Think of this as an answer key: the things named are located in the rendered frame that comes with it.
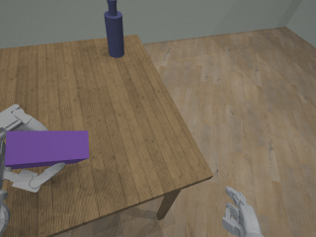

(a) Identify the robot right hand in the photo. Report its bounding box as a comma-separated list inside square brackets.
[222, 187, 263, 237]

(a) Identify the left robot forearm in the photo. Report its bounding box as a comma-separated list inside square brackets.
[0, 190, 11, 237]

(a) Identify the robot left hand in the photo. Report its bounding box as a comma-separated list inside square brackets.
[0, 104, 66, 193]

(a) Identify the table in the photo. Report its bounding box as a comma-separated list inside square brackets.
[0, 35, 213, 237]

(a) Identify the sponge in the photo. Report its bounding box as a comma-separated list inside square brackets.
[4, 130, 90, 170]

